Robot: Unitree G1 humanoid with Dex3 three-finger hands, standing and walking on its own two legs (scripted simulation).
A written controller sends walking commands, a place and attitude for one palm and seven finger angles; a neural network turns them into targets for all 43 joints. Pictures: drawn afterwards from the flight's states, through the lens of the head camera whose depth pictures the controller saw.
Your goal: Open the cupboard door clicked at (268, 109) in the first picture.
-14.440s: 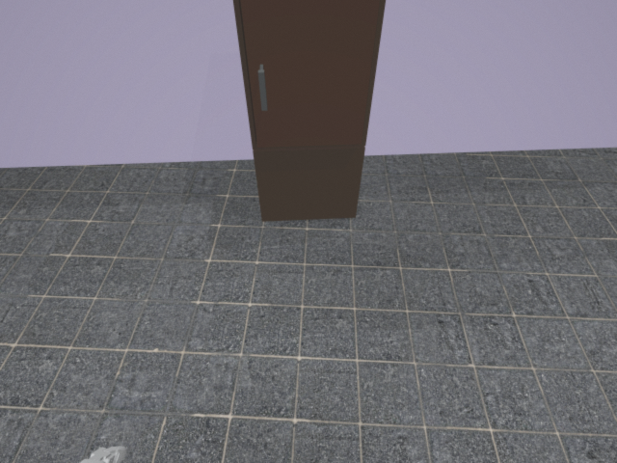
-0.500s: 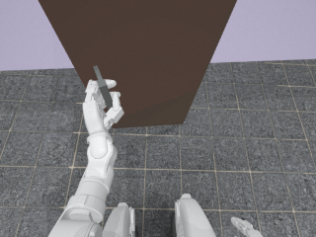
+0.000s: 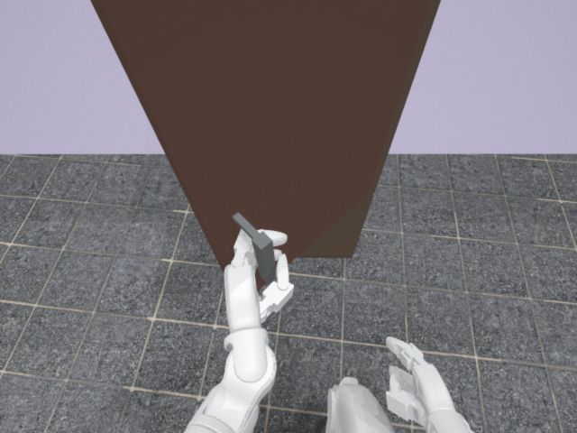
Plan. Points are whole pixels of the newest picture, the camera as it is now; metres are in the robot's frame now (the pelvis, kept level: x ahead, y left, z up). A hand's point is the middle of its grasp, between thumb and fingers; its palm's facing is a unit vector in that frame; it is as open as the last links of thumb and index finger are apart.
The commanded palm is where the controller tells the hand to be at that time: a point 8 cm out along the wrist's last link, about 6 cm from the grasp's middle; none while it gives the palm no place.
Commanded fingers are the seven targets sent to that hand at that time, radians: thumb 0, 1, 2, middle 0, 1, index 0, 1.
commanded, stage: open thumb and fingers to let go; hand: left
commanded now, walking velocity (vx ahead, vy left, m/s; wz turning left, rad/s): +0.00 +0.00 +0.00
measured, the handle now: (256, 250) +0.36 +0.05 +0.01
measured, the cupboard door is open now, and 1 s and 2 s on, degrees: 44 40 43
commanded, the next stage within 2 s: slide the hand sideways off the handle in 0.88 s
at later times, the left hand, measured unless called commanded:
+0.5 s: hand (275, 274) +0.33 +0.03 +0.00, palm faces +0.34 -0.94 -0.06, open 11.0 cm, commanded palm +0.28 +0.07 -0.01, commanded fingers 0.00 -0.50 0.30 -0.29 -1.15 -0.29 -1.15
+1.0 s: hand (276, 274) +0.33 +0.02 +0.00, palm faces +0.25 -0.97 -0.05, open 15.2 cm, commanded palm +0.28 +0.06 -0.01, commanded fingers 0.00 -0.50 0.30 -0.15 -0.30 -0.15 -0.30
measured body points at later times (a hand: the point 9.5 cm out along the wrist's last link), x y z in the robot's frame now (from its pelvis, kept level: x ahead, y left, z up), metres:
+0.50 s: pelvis -0.03 -0.02 -0.02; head +0.09 -0.04 +0.42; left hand +0.31 +0.07 +0.00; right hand +0.12 -0.24 -0.15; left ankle -0.01 +0.15 -0.63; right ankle +0.02 -0.08 -0.63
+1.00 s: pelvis -0.03 +0.01 -0.01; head +0.08 +0.00 +0.42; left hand +0.31 +0.08 +0.01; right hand +0.14 -0.20 -0.14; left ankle -0.01 +0.15 -0.63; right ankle +0.02 -0.08 -0.63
